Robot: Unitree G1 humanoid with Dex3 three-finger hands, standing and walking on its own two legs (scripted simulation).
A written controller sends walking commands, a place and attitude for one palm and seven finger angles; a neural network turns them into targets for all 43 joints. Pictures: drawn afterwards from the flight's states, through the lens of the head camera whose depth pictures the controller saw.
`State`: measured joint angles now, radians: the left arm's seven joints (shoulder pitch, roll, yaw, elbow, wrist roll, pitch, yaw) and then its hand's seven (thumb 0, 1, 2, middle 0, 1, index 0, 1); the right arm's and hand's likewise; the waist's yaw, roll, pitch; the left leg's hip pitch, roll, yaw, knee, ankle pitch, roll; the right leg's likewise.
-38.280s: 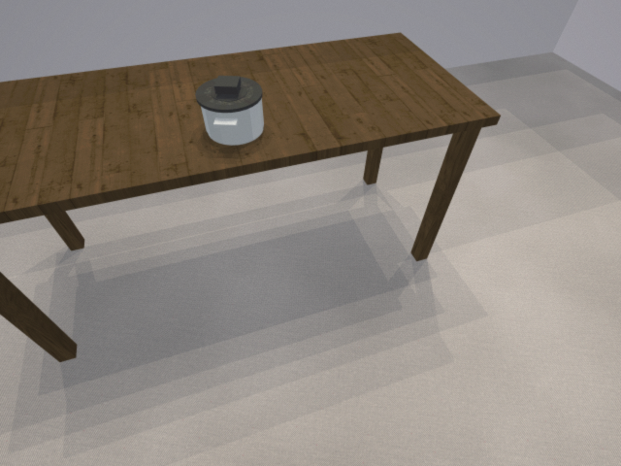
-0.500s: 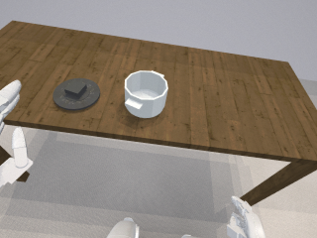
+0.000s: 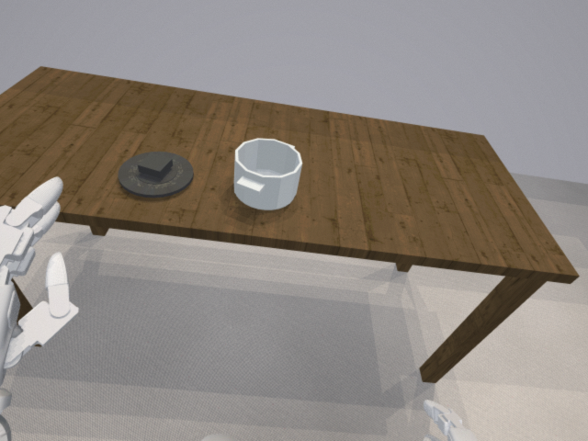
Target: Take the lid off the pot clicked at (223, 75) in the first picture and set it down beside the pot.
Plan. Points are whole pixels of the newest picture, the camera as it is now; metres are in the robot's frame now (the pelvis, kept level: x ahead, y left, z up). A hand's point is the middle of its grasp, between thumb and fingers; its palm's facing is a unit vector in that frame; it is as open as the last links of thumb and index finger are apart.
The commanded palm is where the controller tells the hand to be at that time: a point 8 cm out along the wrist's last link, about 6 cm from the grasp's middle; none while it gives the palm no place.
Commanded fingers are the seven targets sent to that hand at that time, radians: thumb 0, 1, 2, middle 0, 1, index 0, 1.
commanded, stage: stop stepping back and stand still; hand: left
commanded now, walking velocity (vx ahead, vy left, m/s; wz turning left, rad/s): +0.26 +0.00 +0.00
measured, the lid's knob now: (155, 165) +0.67 +0.33 -0.03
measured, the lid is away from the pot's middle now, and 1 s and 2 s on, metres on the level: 0.25 0.25 0.25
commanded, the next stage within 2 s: none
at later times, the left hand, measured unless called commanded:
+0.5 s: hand out of the picture +0.05 +0.28 +0.17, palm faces +0.36 -0.86 -0.36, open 7.4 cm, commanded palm +0.01 +0.31 +0.19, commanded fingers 0.00 0.90 0.90 -0.20 -0.30 -0.20 -0.30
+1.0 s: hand out of the picture -0.01 +0.22 -0.13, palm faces -0.12 -0.98 -0.14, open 7.4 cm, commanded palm none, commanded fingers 0.00 0.90 0.90 -0.20 -0.30 -0.20 -0.30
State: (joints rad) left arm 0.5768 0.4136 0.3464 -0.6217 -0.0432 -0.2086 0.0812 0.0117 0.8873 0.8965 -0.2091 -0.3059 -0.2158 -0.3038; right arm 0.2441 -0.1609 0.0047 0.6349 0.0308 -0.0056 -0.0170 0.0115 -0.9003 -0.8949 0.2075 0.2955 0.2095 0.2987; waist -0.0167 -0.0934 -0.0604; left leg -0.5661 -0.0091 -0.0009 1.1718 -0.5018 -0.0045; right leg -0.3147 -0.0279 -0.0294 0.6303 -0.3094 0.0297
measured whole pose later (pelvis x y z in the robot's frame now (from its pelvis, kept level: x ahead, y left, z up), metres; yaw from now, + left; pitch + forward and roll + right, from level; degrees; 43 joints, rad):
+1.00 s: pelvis -0.17 +0.06 +0.00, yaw +0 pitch +2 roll +0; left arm 0.22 0.22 0.01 0.64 0.04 0.09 -0.04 0.01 0.91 0.90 -0.19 -0.30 -0.20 -0.30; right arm 0.35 -0.18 -0.01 0.78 -0.04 0.00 0.00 0.01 -0.90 -0.89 0.21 0.30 0.21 0.30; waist -0.09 -0.07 -0.05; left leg -0.35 0.01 0.06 0.67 -0.36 0.04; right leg -0.44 -0.02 0.05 0.75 -0.39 0.03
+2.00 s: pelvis -0.09 +0.04 +0.02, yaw +1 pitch -1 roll -1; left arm 0.17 0.18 0.03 1.00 0.01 0.02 0.04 0.01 0.91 0.90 -0.20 -0.30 -0.20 -0.30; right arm 0.26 -0.15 -0.06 1.02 0.00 0.01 -0.03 0.00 -0.91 -0.90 0.20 0.29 0.20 0.30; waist -0.02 -0.02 0.08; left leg -0.13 0.00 0.07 0.48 -0.34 0.04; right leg -0.26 0.01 0.04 0.46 -0.19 0.02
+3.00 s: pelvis -0.06 +0.06 +0.02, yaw +1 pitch -1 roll -1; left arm 0.25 0.15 0.03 1.09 0.01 0.01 0.05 0.01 0.94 0.90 -0.19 -0.30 -0.20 -0.30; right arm 0.34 -0.08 -0.03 1.11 0.00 -0.02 -0.05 0.00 -0.91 -0.90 0.20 0.29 0.20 0.30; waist -0.02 -0.01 0.07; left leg -0.04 -0.02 0.07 0.44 -0.38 0.06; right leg -0.19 -0.01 0.04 0.47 -0.25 0.04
